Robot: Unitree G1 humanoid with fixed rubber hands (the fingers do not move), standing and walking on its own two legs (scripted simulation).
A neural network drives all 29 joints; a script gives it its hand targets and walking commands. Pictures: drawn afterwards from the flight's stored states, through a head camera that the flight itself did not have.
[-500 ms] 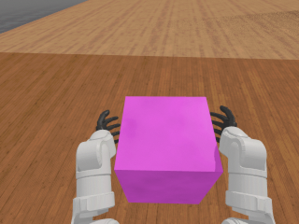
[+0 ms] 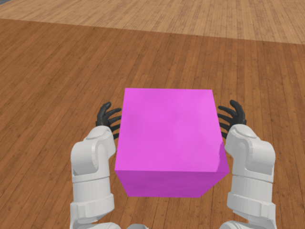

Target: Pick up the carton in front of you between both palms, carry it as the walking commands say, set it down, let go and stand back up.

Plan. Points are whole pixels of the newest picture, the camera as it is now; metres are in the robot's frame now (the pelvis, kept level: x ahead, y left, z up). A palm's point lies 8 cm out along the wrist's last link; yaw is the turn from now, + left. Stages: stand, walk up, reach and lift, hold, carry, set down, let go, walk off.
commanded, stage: carry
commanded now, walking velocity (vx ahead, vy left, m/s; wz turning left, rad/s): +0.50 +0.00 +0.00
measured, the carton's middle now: (165, 148) +0.34 +0.03 +0.04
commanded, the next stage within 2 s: none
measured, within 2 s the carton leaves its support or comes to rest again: neither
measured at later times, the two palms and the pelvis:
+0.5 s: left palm (140, 44) +0.66 +0.13 +0.17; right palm (237, 50) +0.62 -0.17 +0.17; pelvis +0.29 +0.02 +0.04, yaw -3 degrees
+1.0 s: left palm (154, 2) +0.92 +0.11 +0.22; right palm (231, 1) +0.93 -0.20 +0.22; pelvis +0.58 -0.03 +0.08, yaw -3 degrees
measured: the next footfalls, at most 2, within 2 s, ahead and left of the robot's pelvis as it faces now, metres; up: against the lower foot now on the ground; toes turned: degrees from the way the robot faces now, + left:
left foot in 0.30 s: +0.40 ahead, +0.08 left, +0.04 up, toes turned +5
right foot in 0.74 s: +0.62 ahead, -0.15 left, +0.07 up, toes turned -10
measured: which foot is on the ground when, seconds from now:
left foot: up 0.00-0.28, down 0.30-0.76, up 0.78-1.00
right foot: down 0.00-0.30, up 0.32-0.72, down 0.74-1.00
